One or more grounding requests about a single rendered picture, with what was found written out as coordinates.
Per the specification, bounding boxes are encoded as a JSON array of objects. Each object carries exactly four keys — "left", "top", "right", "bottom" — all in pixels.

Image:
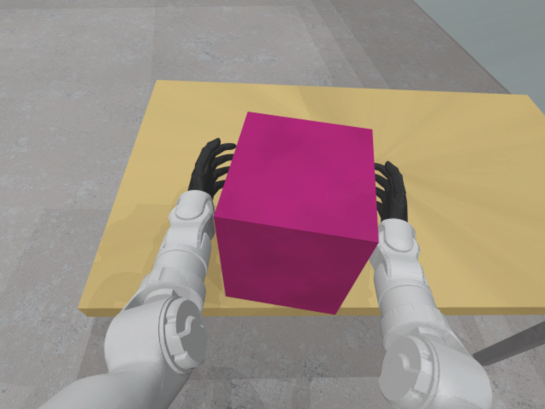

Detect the carton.
[{"left": 214, "top": 112, "right": 379, "bottom": 314}]

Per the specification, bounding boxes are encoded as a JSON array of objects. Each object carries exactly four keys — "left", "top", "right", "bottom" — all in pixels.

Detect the robot right upper arm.
[{"left": 379, "top": 334, "right": 492, "bottom": 409}]

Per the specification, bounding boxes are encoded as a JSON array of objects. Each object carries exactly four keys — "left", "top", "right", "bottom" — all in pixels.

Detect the robot right forearm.
[{"left": 369, "top": 218, "right": 473, "bottom": 358}]

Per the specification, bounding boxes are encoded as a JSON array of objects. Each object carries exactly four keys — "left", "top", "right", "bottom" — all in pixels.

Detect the robot left hand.
[{"left": 187, "top": 138, "right": 236, "bottom": 199}]

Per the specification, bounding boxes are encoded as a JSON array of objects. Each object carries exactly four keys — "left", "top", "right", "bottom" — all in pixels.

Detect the robot right hand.
[{"left": 375, "top": 161, "right": 408, "bottom": 222}]

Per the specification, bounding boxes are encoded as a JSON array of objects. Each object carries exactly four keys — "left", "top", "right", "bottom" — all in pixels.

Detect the robot left forearm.
[{"left": 104, "top": 190, "right": 215, "bottom": 368}]

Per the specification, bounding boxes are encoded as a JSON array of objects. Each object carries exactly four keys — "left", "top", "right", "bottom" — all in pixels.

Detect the robot left upper arm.
[{"left": 38, "top": 296, "right": 209, "bottom": 409}]

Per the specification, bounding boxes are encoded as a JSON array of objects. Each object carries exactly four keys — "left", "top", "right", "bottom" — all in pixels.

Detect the table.
[{"left": 78, "top": 80, "right": 545, "bottom": 366}]

